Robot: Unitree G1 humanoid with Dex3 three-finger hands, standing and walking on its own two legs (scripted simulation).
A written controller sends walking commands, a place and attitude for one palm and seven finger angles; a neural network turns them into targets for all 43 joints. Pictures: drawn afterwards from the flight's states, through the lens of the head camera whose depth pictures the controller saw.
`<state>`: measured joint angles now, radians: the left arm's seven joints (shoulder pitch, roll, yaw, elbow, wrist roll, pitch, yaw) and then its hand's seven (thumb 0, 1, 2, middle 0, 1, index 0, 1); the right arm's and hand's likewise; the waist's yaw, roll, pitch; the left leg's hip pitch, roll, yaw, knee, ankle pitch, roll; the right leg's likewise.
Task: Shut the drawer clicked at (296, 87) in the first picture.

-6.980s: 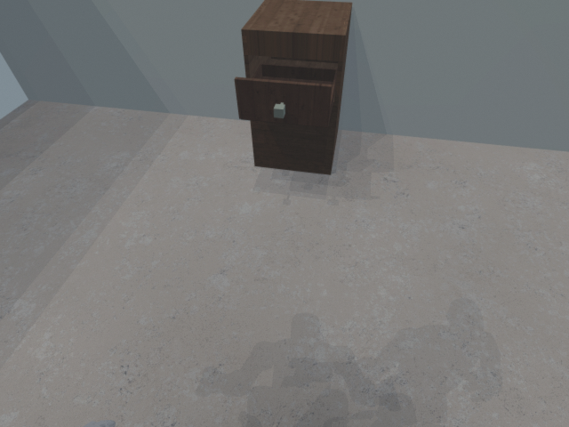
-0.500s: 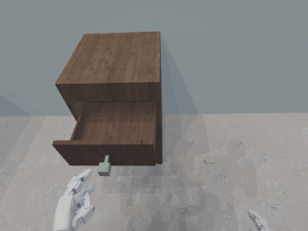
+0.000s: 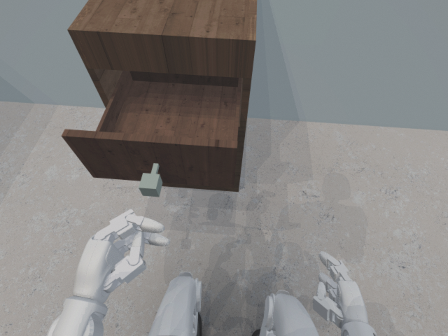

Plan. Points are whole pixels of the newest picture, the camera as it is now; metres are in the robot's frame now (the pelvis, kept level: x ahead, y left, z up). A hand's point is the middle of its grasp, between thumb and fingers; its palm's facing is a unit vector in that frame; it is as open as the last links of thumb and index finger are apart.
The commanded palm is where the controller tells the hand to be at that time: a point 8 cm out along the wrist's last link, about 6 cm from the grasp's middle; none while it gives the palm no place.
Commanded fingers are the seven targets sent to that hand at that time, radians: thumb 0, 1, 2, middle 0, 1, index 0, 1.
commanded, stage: raise the hand and make a fist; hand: left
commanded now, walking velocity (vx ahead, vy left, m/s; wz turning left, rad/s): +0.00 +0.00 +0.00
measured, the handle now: (153, 178) +0.45 +0.22 -0.09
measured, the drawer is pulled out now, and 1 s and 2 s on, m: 0.23 0.23 0.23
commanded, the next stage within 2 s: bring the fist close to the handle in 1.16 s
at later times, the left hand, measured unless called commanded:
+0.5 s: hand (133, 252) +0.24 +0.18 +0.02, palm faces -0.01 -1.00 -0.02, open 3.1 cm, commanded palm +0.22 +0.23 +0.02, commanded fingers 0.00 0.90 0.90 -1.40 -1.60 -1.40 -1.60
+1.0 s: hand (132, 248) +0.25 +0.18 +0.01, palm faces -0.02 -1.00 -0.04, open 3.3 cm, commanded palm +0.23 +0.24 +0.01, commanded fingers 0.00 0.90 0.90 -1.40 -1.60 -1.40 -1.60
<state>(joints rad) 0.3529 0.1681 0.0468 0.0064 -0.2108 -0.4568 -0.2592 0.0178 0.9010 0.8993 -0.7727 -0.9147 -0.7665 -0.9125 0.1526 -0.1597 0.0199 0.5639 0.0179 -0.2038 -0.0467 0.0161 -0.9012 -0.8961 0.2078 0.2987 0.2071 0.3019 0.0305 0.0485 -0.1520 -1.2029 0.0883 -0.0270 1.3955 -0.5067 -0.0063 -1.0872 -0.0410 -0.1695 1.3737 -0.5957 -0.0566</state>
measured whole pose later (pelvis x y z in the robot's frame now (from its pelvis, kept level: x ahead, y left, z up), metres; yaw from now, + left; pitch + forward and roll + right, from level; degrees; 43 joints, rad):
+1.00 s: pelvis +0.02 +0.02 -0.02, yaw -1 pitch +24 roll -4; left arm 0.40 0.20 0.08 -0.05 -0.19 -0.48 -0.17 0.02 0.90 0.90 -1.40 -1.60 -1.39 -1.59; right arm 0.15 -0.21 -0.02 0.52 0.01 -0.10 -0.03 0.02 -0.90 -0.90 0.21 0.30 0.21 0.30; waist 0.00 0.03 -0.19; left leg -1.33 0.08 -0.01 1.48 -0.57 0.02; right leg -1.21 -0.05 -0.14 1.44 -0.64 -0.02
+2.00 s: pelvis +0.01 +0.02 -0.07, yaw -3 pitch +29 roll -4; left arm 0.08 0.23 0.14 0.21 -0.19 -0.53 -0.19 0.02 0.90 0.90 -1.40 -1.60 -1.40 -1.60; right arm 0.13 -0.25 0.00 0.55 0.00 -0.08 0.00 0.01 -0.90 -0.90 0.21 0.30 0.21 0.30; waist -0.03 0.03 -0.22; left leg -1.57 0.09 -0.01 1.65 -0.60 0.03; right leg -1.46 -0.05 -0.13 1.63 -0.68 -0.03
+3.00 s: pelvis +0.00 +0.01 -0.09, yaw -3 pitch +31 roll -4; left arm -0.14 0.26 0.20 0.36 -0.18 -0.52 -0.18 0.02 0.90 0.90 -1.40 -1.60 -1.40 -1.60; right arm 0.11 -0.26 0.00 0.56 0.00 -0.04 -0.01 0.01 -0.90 -0.90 0.21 0.30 0.20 0.30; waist -0.03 0.03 -0.21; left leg -1.68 0.10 -0.02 1.74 -0.61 0.01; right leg -1.57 -0.04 -0.13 1.72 -0.70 -0.05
